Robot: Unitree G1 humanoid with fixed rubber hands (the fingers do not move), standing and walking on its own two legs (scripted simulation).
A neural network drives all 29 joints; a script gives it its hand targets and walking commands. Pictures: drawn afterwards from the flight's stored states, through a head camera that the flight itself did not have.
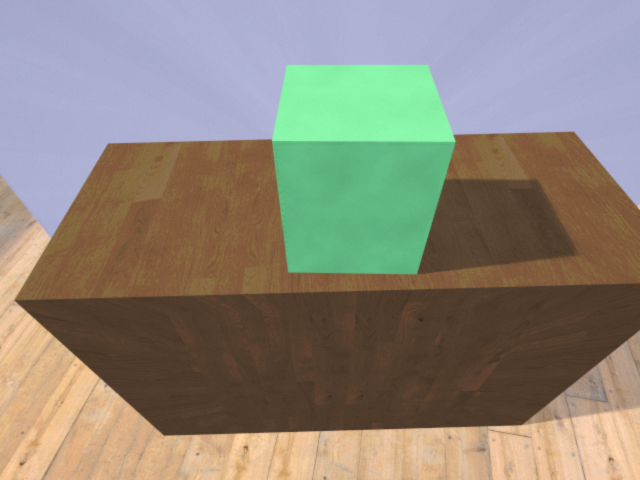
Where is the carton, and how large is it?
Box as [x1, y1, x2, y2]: [272, 65, 455, 273]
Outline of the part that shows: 287,65 272,138 272,144 288,271 416,273 455,142 427,65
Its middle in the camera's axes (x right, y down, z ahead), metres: +0.05 -0.11 +0.60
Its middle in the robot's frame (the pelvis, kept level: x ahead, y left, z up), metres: +0.54 -0.05 +0.10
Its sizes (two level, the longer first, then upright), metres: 0.210 0.200 0.250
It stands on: a pedestal, 0.74 m high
